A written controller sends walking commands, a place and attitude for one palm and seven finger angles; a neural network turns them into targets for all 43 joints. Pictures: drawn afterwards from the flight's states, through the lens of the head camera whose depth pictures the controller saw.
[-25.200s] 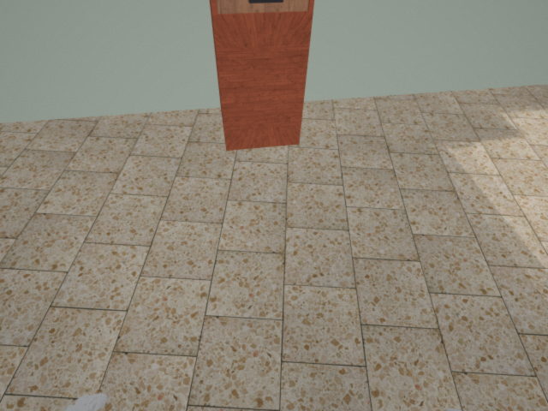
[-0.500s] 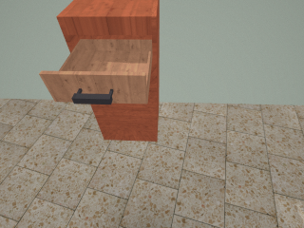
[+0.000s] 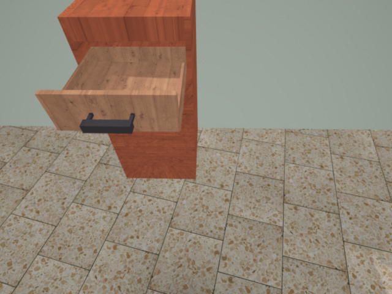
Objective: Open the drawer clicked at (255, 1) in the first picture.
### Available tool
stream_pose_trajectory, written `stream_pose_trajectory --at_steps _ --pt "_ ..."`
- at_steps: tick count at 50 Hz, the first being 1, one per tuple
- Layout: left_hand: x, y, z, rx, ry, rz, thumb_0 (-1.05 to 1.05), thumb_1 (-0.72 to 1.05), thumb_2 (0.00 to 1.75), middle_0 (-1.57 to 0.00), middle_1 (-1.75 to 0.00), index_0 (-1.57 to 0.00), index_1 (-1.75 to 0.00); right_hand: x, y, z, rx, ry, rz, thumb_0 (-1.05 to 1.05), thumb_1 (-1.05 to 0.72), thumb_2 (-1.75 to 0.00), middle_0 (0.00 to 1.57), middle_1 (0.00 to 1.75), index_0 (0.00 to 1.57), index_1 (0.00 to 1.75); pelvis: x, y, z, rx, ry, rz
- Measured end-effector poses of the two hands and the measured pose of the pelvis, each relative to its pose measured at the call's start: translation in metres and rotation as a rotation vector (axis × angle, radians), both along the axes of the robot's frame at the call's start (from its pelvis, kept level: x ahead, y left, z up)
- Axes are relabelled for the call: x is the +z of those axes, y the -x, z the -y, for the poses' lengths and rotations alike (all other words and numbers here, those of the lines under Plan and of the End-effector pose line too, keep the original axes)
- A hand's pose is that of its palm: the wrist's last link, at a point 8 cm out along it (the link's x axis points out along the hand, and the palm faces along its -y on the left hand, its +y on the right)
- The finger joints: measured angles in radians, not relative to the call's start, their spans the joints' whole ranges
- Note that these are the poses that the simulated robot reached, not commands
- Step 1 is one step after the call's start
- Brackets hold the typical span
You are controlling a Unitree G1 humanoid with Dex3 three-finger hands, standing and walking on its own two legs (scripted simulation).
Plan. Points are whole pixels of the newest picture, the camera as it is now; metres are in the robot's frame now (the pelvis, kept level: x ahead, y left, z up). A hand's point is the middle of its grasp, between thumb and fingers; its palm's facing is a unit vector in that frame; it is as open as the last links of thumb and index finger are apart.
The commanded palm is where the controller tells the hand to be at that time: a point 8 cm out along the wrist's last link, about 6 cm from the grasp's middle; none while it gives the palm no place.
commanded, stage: look to check the result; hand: left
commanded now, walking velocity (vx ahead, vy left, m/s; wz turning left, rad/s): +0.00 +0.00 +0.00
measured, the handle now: (109, 121) +0.54 +0.27 +0.02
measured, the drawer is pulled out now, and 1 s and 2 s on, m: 0.30 0.30 0.30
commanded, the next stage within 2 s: stand and wait in 0.42 s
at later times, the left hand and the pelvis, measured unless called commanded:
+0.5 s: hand out of the picture +0.05 +0.22 -0.16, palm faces -0.01 -0.95 -0.31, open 7.4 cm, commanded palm none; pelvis +0.01 +0.00 +0.00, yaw +0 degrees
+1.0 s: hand out of the picture +0.09 +0.24 -0.15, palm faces -0.04 -0.94 -0.35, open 7.4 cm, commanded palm none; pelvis +0.02 +0.00 +0.00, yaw -1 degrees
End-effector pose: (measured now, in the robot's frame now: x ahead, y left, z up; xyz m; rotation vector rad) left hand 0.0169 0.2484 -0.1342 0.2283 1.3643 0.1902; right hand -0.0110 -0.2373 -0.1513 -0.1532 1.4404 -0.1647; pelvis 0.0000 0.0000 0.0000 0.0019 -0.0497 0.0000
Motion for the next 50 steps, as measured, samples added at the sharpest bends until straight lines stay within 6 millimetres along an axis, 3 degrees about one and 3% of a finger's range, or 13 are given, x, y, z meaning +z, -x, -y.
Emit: stream_pose_trajectory --at_steps 10,24,37,50 --pt "0.002 0.006 -0.007 0.009 -0.019 -0.023 0.01 0.9 0.89 -0.2 -0.3 -0.2 -0.3 0.002 -0.024 0.012 0.017 0.023 0.046 0.01 -0.9 -0.89 0.2 0.29 0.2 0.3 0.0 -0.002 0.001 -0.004 0.001 0.001" --pt "0.008 -0.029 -0.017 -0.025 -0.038 0.048 0.01 0.9 0.89 -0.2 -0.3 -0.2 -0.3 0.01 -0.059 0.024 0.044 0.053 0.117 0.01 -0.9 -0.89 0.2 0.29 0.2 0.3 0.001 -0.007 0.0 -0.007 -0.002 -0.004" --pt "0.015 -0.06 -0.032 -0.057 -0.069 0.097 0.01 0.9 0.89 -0.2 -0.3 -0.2 -0.3 0.014 -0.068 0.033 0.043 0.076 0.124 0.01 -0.9 -0.89 0.2 0.29 0.2 0.3 0.003 -0.013 -0.002 -0.013 -0.005 -0.009" --pt "0.018 -0.07 -0.039 -0.076 -0.08 0.094 0.01 0.9 0.89 -0.2 -0.3 -0.2 -0.3 0.017 -0.073 0.039 0.04 0.091 0.124 0.01 -0.9 -0.89 0.2 0.29 0.2 0.3 0.003 -0.019 -0.004 -0.021 -0.007 -0.013"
